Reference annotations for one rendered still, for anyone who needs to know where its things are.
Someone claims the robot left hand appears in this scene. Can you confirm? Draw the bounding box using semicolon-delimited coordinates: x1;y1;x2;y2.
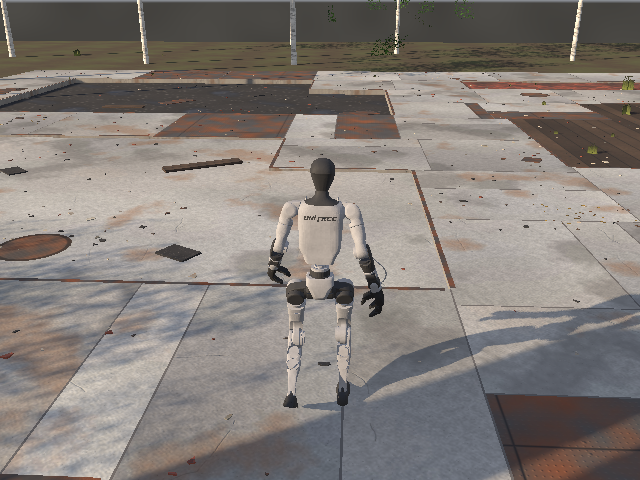
267;266;291;284

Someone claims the right robot forearm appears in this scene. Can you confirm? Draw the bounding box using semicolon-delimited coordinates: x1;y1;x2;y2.
359;244;382;293

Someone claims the left robot forearm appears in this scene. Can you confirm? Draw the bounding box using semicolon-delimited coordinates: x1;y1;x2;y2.
268;238;284;270

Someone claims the left robot upper arm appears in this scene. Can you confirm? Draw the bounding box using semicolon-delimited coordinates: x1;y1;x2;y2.
273;200;301;254

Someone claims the left robot thigh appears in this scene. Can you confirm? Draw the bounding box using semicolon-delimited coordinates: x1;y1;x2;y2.
286;279;306;346

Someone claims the right robot upper arm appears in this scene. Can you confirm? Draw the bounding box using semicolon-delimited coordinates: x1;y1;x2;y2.
342;202;369;260

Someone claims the robot right hand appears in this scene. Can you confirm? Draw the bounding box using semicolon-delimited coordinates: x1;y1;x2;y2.
361;289;384;317

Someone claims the humanoid robot head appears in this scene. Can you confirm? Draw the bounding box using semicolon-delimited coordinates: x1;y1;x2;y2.
304;158;339;206

